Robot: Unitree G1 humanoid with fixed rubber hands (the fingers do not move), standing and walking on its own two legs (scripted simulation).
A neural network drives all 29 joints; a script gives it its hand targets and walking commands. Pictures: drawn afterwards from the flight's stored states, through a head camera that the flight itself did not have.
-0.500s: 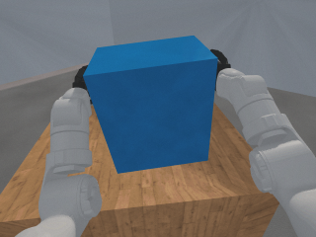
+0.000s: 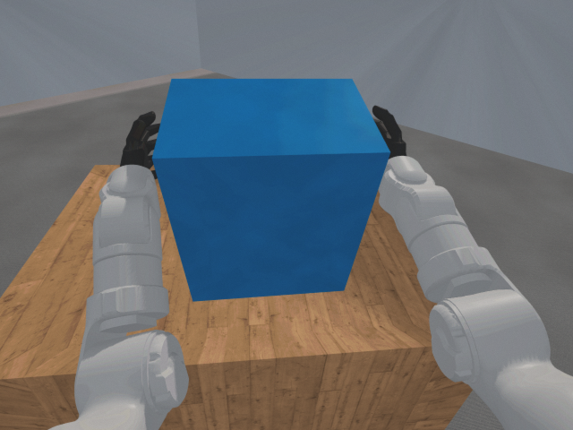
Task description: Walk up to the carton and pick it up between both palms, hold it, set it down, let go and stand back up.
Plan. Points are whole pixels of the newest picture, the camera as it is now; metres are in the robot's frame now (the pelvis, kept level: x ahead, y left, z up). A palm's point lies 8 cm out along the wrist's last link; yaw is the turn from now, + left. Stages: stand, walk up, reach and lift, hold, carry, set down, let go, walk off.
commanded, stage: set down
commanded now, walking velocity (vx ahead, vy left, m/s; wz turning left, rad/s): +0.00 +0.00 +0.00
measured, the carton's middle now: (267, 196) +0.41 +0.01 +0.20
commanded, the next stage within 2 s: none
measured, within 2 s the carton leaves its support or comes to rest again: neither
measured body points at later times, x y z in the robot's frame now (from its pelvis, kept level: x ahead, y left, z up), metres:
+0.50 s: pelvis +0.00 +0.00 +0.00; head -0.06 +0.03 +0.45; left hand +0.41 +0.19 +0.23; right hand +0.41 -0.15 +0.24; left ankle +0.03 +0.14 -0.75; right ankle -0.03 -0.12 -0.75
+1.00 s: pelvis +0.00 +0.00 +0.00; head -0.04 +0.03 +0.45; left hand +0.41 +0.19 +0.20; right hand +0.42 -0.15 +0.21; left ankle +0.03 +0.13 -0.75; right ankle -0.03 -0.12 -0.75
